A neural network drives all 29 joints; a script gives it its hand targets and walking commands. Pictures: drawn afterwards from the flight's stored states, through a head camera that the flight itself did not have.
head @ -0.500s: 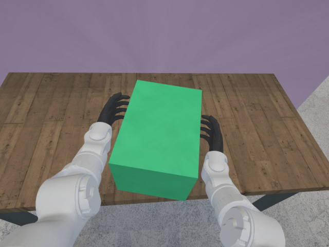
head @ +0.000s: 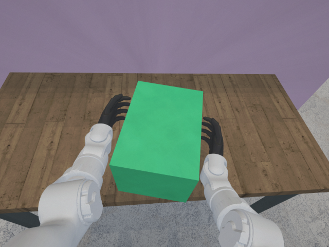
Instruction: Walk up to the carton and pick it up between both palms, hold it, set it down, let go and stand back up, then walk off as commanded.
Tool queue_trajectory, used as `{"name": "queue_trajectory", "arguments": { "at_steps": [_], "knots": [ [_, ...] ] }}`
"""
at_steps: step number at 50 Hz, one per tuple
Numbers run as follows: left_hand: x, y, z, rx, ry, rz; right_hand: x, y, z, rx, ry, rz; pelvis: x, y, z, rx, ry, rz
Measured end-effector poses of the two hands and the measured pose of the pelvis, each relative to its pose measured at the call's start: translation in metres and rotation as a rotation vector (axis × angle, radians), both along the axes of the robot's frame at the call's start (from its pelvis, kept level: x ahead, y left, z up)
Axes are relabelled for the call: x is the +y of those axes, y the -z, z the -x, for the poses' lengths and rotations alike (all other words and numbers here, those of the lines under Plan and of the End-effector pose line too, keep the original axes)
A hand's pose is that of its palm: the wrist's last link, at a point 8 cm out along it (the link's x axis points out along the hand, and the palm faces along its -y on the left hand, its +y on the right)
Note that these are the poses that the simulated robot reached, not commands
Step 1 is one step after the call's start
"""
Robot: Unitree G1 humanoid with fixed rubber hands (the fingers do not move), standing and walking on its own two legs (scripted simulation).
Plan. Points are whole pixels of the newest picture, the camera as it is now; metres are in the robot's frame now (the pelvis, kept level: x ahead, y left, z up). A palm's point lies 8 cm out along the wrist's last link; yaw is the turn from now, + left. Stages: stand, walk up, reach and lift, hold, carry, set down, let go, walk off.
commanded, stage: reach and lift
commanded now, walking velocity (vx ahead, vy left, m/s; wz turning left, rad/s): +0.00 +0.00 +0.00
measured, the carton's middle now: (161, 140) +0.40 +0.00 -0.02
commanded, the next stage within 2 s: none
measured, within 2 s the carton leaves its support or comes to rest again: leaves its support in 0.98 s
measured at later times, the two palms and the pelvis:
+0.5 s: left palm (108, 125) +0.41 +0.14 +0.04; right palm (215, 152) +0.34 -0.14 +0.02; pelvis +0.00 +0.00 +0.00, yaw +0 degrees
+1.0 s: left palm (106, 134) +0.38 +0.14 +0.05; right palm (219, 154) +0.33 -0.14 +0.03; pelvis -0.02 -0.01 +0.00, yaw +0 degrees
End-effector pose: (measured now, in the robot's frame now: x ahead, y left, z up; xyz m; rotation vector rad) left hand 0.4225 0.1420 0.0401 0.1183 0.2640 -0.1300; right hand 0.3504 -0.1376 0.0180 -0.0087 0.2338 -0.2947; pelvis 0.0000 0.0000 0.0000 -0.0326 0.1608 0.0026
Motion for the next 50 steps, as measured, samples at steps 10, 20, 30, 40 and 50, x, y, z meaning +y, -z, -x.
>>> {"name": "queue_trajectory", "arguments": {
  "at_steps": [10, 20, 30, 40, 50],
  "knots": [
    [0.0, 0.0, 0.0, -0.001, 0.001, -0.006, 0.0, 0.0, 0.0, -0.001, 0.004, -0.01, -0.001, 0.0, 0.0, 0.0, -0.001, -0.001],
    [0.0, 0.0, 0.005, -0.004, -0.01, -0.002, 0.0, 0.001, 0.003, -0.005, 0.018, -0.04, -0.002, -0.001, -0.002, -0.011, -0.002, -0.002],
    [-0.005, -0.001, 0.019, -0.007, -0.02, 0.0, -0.005, 0.001, 0.015, -0.01, 0.019, -0.059, -0.005, -0.003, 0.001, -0.043, -0.003, -0.007],
    [-0.005, 0.0, 0.034, -0.001, -0.048, -0.006, -0.006, 0.002, 0.022, -0.003, -0.008, -0.068, -0.01, -0.004, 0.012, -0.067, -0.003, -0.013],
    [-0.002, -0.007, 0.042, -0.008, -0.084, -0.041, -0.005, -0.008, 0.02, -0.006, -0.04, -0.085, -0.014, -0.005, 0.017, -0.077, -0.003, -0.019]
  ]
}}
